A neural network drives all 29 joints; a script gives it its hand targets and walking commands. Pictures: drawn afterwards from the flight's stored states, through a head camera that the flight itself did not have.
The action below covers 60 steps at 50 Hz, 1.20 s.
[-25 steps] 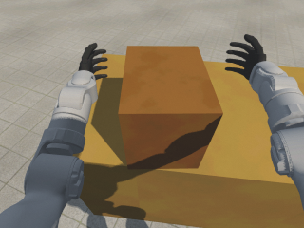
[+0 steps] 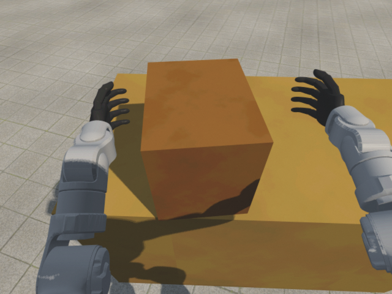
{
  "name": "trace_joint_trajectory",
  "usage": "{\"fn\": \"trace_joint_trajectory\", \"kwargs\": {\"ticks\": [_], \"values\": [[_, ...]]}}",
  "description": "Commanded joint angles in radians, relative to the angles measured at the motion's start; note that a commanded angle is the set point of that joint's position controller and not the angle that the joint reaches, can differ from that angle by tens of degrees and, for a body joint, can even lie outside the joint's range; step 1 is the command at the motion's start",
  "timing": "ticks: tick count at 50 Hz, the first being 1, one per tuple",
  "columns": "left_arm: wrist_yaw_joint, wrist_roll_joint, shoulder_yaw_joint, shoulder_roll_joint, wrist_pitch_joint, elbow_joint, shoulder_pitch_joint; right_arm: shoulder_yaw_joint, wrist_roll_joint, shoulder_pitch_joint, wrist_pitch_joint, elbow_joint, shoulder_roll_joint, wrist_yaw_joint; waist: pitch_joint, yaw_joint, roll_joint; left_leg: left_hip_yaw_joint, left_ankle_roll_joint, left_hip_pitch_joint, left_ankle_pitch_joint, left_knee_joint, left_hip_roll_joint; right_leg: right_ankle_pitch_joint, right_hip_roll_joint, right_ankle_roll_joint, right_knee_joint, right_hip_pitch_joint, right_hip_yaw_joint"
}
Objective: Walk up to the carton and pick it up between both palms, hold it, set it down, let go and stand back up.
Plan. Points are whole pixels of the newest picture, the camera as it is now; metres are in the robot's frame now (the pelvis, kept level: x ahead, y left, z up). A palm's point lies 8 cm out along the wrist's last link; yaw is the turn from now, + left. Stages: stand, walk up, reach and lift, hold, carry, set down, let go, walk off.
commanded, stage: set down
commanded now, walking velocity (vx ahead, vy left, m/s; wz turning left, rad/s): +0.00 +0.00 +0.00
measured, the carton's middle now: (198, 139) +0.46 +0.03 +0.05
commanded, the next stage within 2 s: none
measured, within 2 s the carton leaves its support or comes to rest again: neither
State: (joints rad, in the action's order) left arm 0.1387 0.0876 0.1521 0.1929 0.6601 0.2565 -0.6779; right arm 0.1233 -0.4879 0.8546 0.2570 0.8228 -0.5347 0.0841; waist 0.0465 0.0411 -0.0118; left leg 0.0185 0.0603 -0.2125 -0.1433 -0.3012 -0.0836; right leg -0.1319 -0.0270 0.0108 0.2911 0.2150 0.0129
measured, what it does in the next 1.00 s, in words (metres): stands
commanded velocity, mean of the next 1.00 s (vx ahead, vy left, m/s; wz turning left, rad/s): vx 0.00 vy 0.00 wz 0.00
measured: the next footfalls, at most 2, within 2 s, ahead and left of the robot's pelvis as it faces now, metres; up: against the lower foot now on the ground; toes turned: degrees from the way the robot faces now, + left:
none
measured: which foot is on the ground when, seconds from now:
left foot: down 0.00-1.00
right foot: down 0.00-1.00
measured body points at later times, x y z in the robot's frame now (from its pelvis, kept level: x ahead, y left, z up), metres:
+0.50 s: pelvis +0.00 +0.00 +0.00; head -0.01 +0.01 +0.45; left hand +0.34 +0.21 +0.12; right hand +0.38 -0.23 +0.13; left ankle +0.00 +0.16 -0.75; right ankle +0.01 -0.11 -0.75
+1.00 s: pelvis +0.01 +0.00 +0.00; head +0.00 +0.01 +0.45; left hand +0.28 +0.21 +0.08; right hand +0.30 -0.24 +0.07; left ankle +0.00 +0.16 -0.75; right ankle +0.01 -0.11 -0.75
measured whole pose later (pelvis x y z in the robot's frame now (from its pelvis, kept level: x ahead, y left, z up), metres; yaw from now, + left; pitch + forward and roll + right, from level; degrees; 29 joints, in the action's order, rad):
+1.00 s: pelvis +0.01 +0.00 +0.00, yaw -2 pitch -3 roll +0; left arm 0.14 0.04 0.10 0.06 0.42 -0.16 0.07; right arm 0.03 -0.36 0.02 0.05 0.24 -0.42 0.09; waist 0.01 0.02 -0.02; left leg 0.06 0.05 -0.04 -0.16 -0.25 -0.07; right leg -0.17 -0.02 0.01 0.30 0.08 0.05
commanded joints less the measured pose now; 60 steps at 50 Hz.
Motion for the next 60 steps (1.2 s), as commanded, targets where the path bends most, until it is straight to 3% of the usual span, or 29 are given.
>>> {"fn": "trace_joint_trajectory", "kwargs": {"ticks": [1, 5, 10, 17, 25, 33, 43, 52, 60], "values": [[0.002, 0.002, 0.019, 0.083, -0.023, -0.233, -0.267, -0.091, 0.022, 0.316, -0.028, -0.245, -0.164, -0.009, 0.432, -0.011, -0.033, 0.029, -0.042, 0.169, 0.198, -0.003, 0.099, 0.272, -0.053, -0.030, 0.019, -0.141, -0.022], [0.005, 0.014, -0.003, 0.063, -0.019, -0.251, -0.220, -0.125, 0.042, 0.262, -0.020, -0.286, -0.149, -0.011, 0.390, -0.025, -0.035, 0.030, -0.052, 0.168, 0.121, 0.008, 0.095, 0.164, -0.049, -0.026, 0.005, -0.090, -0.023], [0.002, 0.005, 0.004, 0.045, -0.020, -0.245, -0.127, -0.125, 0.048, 0.177, -0.012, -0.310, -0.122, -0.013, 0.318, -0.009, -0.056, 0.037, -0.065, 0.143, 0.082, 0.020, 0.096, 0.110, -0.043, -0.023, 0.003, -0.092, -0.015], [0.000, -0.026, 0.024, 0.018, -0.044, -0.341, 0.021, -0.123, 0.054, 0.021, -0.038, -0.407, -0.087, -0.023, 0.288, -0.008, -0.053, 0.041, -0.065, 0.173, 0.140, 0.015, 0.106, 0.175, -0.042, -0.025, 0.009, -0.128, -0.005], [0.001, -0.022, -0.011, -0.025, -0.062, -0.458, 0.164, -0.154, 0.080, -0.138, -0.061, -0.526, -0.081, -0.031, 0.242, -0.035, -0.030, 0.040, -0.050, 0.218, 0.147, 0.013, 0.105, 0.149, -0.043, -0.016, -0.004, -0.093, -0.007], [0.002, -0.039, -0.020, -0.058, -0.097, -0.524, 0.340, -0.166, 0.105, -0.338, -0.098, -0.602, -0.075, -0.027, 0.193, -0.031, -0.028, 0.043, -0.035, 0.272, 0.190, 0.015, 0.102, 0.145, -0.047, -0.005, -0.023, -0.074, -0.010], [0.002, -0.053, -0.042, -0.092, -0.223, -0.563, 0.558, -0.158, 0.118, -0.579, -0.204, -0.710, -0.048, -0.004, 0.141, -0.018, -0.047, 0.039, -0.033, 0.312, 0.249, 0.020, 0.104, 0.198, -0.044, 0.003, -0.039, -0.075, -0.001], [0.013, -0.041, -0.095, -0.101, -0.356, -0.544, 0.660, -0.195, 0.139, -0.747, -0.291, -0.748, -0.028, 0.018, 0.060, -0.028, -0.044, 0.036, -0.038, 0.323, 0.163, 0.048, 0.095, 0.088, -0.033, 0.018, -0.070, -0.029, 0.014], [0.031, -0.040, -0.130, -0.104, -0.452, -0.483, 0.741, -0.198, 0.150, -0.874, -0.338, -0.771, 0.000, 0.041, 0.016, -0.010, -0.051, 0.040, -0.045, 0.300, 0.093, 0.066, 0.091, 0.019, -0.021, 0.027, -0.078, -0.010, 0.034]]}}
